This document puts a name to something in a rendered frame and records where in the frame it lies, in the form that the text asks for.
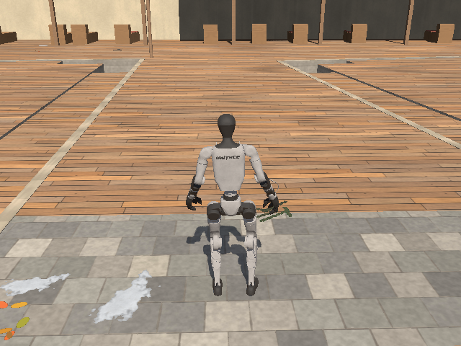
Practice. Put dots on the right robot forearm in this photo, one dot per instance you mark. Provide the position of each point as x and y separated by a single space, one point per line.
267 187

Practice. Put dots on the robot left shin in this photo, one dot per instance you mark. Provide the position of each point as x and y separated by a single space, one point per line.
216 262

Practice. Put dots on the left robot upper arm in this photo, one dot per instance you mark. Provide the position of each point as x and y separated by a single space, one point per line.
202 162

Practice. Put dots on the robot right hand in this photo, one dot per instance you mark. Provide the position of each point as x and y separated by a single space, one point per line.
274 203

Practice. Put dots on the right robot upper arm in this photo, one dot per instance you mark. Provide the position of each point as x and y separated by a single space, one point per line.
251 151

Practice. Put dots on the robot left hand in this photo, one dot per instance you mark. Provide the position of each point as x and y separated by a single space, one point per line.
190 201

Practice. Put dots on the robot right foot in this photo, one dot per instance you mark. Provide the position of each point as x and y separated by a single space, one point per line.
251 289

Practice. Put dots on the left robot forearm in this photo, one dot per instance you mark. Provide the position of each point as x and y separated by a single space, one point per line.
193 189

